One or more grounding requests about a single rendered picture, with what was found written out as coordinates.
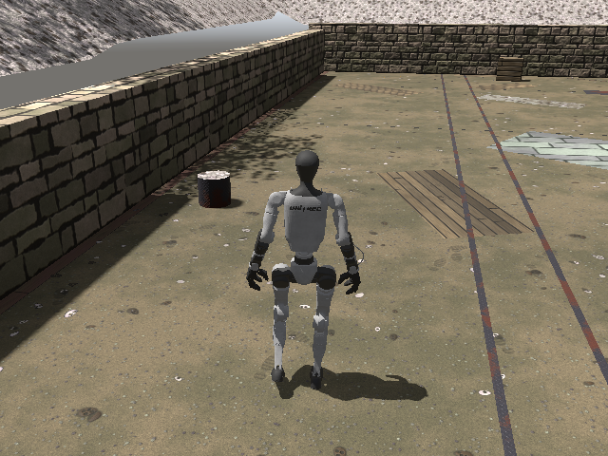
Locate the right robot forearm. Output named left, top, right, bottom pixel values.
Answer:
left=340, top=232, right=359, bottom=275

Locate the right robot hand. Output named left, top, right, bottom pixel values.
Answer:
left=338, top=271, right=361, bottom=295

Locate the right robot foot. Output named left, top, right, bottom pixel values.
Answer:
left=310, top=366, right=323, bottom=390

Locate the left robot hand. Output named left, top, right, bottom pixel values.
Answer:
left=246, top=267, right=269, bottom=291

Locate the left robot forearm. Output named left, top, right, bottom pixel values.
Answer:
left=249, top=229, right=269, bottom=271

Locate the right robot upper arm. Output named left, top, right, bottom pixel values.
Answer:
left=326, top=193, right=351, bottom=246

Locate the left robot upper arm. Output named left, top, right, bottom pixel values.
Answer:
left=259, top=191, right=287, bottom=244

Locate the left robot shin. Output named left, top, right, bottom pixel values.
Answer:
left=273, top=305, right=286, bottom=370

